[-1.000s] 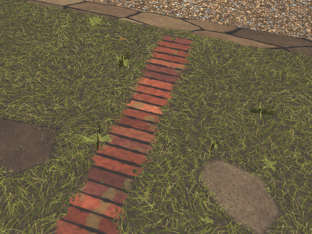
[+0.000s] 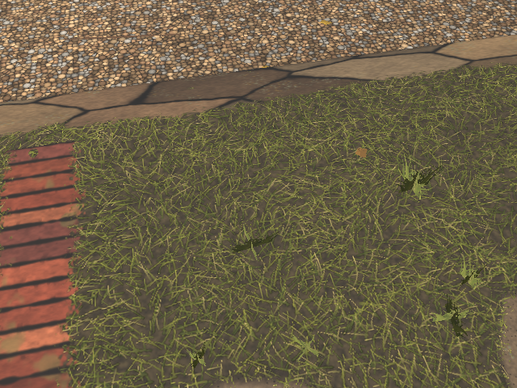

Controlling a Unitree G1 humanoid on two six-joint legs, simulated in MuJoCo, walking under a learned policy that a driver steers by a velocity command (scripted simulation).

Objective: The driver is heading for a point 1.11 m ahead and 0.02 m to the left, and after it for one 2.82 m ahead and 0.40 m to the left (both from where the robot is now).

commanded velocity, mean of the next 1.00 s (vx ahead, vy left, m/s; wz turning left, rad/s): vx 0.49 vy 0.00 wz -0.05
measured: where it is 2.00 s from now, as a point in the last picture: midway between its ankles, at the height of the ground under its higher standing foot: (274, 248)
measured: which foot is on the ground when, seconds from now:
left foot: down 0.00-0.38, up 0.40-0.94, down 0.96-1.00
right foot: up 0.00-0.36, down 0.38-0.96, up 0.98-1.00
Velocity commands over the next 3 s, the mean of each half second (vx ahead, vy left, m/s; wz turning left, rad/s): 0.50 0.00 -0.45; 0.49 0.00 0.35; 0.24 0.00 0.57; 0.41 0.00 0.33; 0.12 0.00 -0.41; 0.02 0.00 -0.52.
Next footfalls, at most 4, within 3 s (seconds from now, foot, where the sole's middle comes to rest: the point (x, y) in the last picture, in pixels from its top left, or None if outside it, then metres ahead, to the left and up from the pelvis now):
0.38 right None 0.34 -0.19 -0.77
0.96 left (278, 307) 0.69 -0.02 -0.77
1.42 right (333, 252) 0.86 -0.19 -0.77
1.90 left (217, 237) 0.92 0.16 -0.77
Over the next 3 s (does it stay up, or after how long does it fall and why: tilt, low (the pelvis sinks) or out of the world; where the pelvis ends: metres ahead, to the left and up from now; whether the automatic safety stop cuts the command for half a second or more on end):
stays up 1.10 0.12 0.01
